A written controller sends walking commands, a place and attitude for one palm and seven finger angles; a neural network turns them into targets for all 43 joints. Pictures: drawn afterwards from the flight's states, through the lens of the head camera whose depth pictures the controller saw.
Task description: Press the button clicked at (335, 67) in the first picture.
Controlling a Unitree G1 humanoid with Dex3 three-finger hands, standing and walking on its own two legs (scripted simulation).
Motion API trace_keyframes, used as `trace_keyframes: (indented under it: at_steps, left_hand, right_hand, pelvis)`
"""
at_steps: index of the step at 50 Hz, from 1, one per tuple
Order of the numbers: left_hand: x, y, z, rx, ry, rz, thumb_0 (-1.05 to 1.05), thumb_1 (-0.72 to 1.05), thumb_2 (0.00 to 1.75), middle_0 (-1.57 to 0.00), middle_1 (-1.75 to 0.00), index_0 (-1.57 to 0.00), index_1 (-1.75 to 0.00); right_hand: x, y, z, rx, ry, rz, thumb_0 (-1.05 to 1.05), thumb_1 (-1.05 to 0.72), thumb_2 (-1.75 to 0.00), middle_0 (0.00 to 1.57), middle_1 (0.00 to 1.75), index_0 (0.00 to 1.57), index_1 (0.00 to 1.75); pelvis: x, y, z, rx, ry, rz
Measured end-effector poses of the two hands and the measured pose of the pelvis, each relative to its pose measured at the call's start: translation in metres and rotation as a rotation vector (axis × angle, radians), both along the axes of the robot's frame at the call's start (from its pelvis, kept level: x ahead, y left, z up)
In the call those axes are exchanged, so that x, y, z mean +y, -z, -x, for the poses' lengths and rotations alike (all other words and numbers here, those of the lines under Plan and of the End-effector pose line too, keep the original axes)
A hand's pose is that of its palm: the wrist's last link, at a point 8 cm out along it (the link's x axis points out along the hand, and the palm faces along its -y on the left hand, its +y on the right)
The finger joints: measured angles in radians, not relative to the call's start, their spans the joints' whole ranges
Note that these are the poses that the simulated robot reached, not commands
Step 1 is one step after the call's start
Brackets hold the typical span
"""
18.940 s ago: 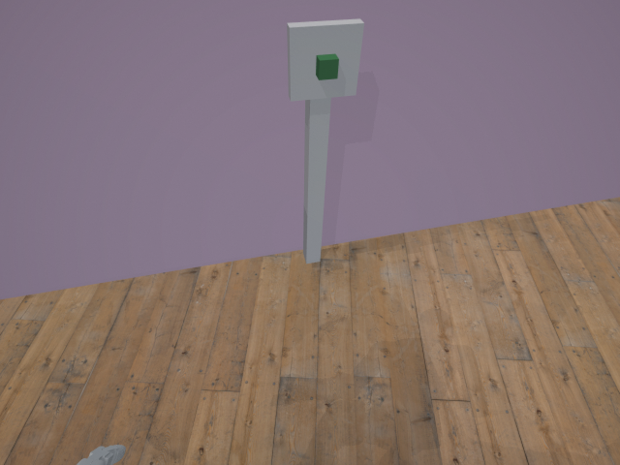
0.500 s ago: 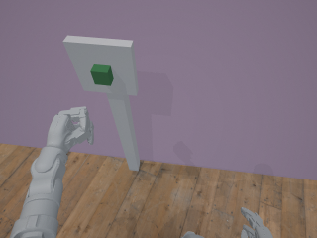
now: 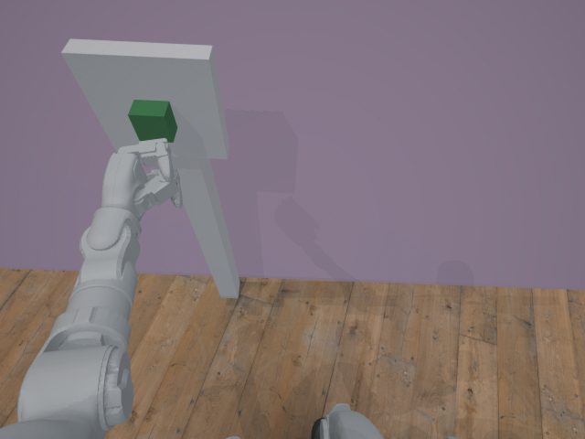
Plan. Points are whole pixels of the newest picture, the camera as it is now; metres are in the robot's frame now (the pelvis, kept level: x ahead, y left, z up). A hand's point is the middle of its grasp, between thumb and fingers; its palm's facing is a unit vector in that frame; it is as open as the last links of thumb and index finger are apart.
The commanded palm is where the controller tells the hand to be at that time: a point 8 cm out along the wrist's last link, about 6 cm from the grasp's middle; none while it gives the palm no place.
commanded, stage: aim a knuckle at the button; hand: left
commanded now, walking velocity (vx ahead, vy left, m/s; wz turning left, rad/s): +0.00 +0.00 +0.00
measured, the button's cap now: (154, 119) +0.53 +0.18 +0.11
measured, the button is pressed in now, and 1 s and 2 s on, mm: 0 0 14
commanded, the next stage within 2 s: press the button with the knuckle in 0.60 s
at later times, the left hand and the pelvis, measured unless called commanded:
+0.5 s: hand (167, 200) +0.42 +0.15 +0.07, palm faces -0.07 -1.00 -0.01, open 3.1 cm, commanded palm +0.39 +0.21 +0.08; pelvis +0.00 +0.00 +0.00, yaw +0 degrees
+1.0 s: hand (181, 176) +0.46 +0.14 +0.07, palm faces -0.08 -1.00 +0.00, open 3.1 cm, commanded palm +0.43 +0.20 +0.08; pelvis +0.00 +0.00 +0.00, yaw +0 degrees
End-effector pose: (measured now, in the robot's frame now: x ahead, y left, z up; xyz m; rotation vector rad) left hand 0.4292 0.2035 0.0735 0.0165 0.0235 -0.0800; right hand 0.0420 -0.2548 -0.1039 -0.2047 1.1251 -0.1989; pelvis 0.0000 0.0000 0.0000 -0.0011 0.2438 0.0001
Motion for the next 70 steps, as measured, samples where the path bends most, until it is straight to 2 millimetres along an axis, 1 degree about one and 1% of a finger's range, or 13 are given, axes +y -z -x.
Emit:
trace_keyframes:
  at_steps: [5,10,14,19,25,30,34,39,45,50,56,61,70]
  left_hand:
    - [0.000,-0.001,0.004,-0.017,-0.004,-0.001,0.02,0.90,0.90,-1.30,-1.50,-1.30,-1.50]
    - [0.006,0.007,0.012,0.008,-0.025,0.000,0.02,0.90,0.90,-1.30,-1.50,-1.30,-1.50]
    - [0.010,0.001,0.022,-0.026,-0.029,-0.012,0.02,0.90,0.90,-1.30,-1.50,-1.30,-1.50]
    - [0.006,-0.007,0.029,-0.044,-0.011,0.002,0.02,0.90,0.90,-1.30,-1.50,-1.30,-1.50]
    - [0.003,-0.001,0.030,-0.008,-0.014,0.007,0.02,0.90,0.90,-1.30,-1.50,-1.30,-1.50]
    - [0.005,0.001,0.030,-0.016,-0.022,0.002,0.02,0.90,0.90,-1.30,-1.50,-1.30,-1.50]
    - [0.009,0.000,0.026,-0.022,-0.029,-0.002,0.02,0.90,0.90,-1.30,-1.50,-1.30,-1.50]
    - [0.012,0.000,0.015,-0.008,-0.022,-0.005,0.02,0.90,0.90,-1.30,-1.50,-1.30,-1.50]
    - [0.001,-0.001,-0.001,-0.005,0.005,0.003,0.02,0.90,0.90,-1.30,-1.50,-1.30,-1.50]
    - [-0.008,0.003,-0.015,0.009,-0.001,0.014,0.02,0.90,0.90,-1.30,-1.50,-1.30,-1.50]
    - [-0.008,0.004,-0.023,-0.006,-0.009,-0.010,0.02,0.90,0.90,-1.30,-1.50,-1.33,-1.50]
    - [-0.007,0.004,-0.024,-0.001,-0.006,-0.008,0.02,0.90,0.90,-1.30,-1.50,-1.37,-1.50]
    - [-0.006,0.003,-0.027,0.010,-0.008,-0.007,0.02,0.90,0.90,-1.30,-1.50,-1.42,-1.50]
  right_hand:
    - [0.003,0.001,0.015,0.039,0.036,-0.022,0.01,-0.91,-0.90,0.20,0.30,0.21,0.30]
    - [0.003,0.000,0.015,0.052,0.036,-0.024,0.01,-0.91,-0.90,0.20,0.30,0.21,0.30]
    - [0.001,-0.003,0.004,0.021,0.025,-0.018,0.01,-0.91,-0.90,0.20,0.30,0.21,0.30]
    - [0.000,-0.004,-0.017,-0.029,-0.008,-0.014,0.00,-0.91,-0.90,0.20,0.30,0.21,0.30]
    - [0.000,-0.009,-0.040,-0.098,-0.038,-0.009,0.00,-0.91,-0.90,0.20,0.30,0.21,0.30]
    - [0.000,-0.009,-0.046,-0.113,-0.053,-0.006,0.00,-0.91,-0.90,0.20,0.30,0.21,0.30]
    - [0.000,-0.006,-0.042,-0.092,-0.053,-0.005,0.00,-0.91,-0.90,0.20,0.30,0.21,0.30]
    - [-0.001,-0.001,-0.028,-0.045,-0.039,-0.001,0.00,-0.91,-0.90,0.20,0.30,0.21,0.30]
    - [-0.004,0.004,-0.007,0.023,-0.014,0.001,0.00,-0.91,-0.90,0.20,0.30,0.21,0.30]
    - [-0.006,0.004,0.009,0.066,0.016,0.004,0.00,-0.91,-0.90,0.20,0.30,0.21,0.30]
    - [-0.008,0.004,0.023,0.103,0.046,0.003,0.00,-0.91,-0.90,0.20,0.30,0.21,0.30]
    - [-0.008,0.004,0.027,0.122,0.053,0.001,0.00,-0.91,-0.90,0.20,0.30,0.21,0.30]
    - [-0.010,0.003,0.024,0.101,0.045,0.013,0.00,-0.91,-0.90,0.20,0.30,0.21,0.30]
  pelvis:
    - [0.001,-0.002,-0.004,0.006,0.019,-0.001]
    - [0.000,-0.003,-0.004,-0.001,0.017,0.001]
    - [0.000,-0.004,-0.004,-0.009,0.013,0.004]
    - [0.000,-0.005,-0.003,-0.025,-0.001,0.007]
    - [-0.002,-0.004,0.000,-0.032,-0.006,0.002]
    - [-0.004,-0.002,0.003,-0.032,-0.005,0.000]
    - [-0.005,-0.001,0.004,-0.028,-0.009,0.000]
    - [-0.005,0.000,0.004,-0.015,-0.013,0.002]
    - [-0.004,0.002,0.002,0.007,-0.012,0.003]
    - [-0.005,0.002,0.000,0.023,-0.003,0.001]
    - [-0.005,0.003,-0.003,0.037,0.010,0.001]
    - [-0.006,0.002,-0.003,0.038,0.010,0.003]
    - [-0.006,0.003,0.002,0.038,0.004,0.006]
